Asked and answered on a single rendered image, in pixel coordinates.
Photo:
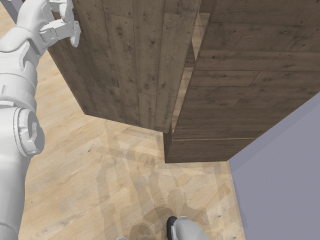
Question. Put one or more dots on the robot left hand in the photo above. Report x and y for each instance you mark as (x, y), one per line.
(36, 17)

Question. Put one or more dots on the cupboard door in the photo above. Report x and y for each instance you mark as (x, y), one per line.
(130, 59)

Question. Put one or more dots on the handle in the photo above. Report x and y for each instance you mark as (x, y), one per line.
(13, 8)

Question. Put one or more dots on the robot left upper arm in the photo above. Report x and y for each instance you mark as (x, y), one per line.
(21, 137)

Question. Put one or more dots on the robot right shin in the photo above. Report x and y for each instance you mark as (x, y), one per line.
(180, 218)

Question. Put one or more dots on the robot right foot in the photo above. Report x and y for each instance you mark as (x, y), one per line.
(170, 223)

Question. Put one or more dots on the left robot forearm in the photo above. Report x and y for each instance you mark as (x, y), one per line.
(20, 52)

